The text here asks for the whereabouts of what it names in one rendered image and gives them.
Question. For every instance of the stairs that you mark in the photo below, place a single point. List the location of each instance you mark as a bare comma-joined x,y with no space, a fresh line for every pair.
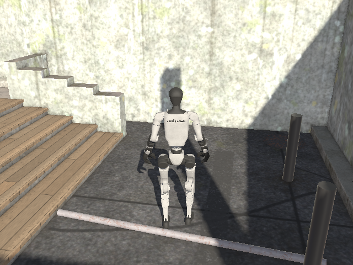
28,208

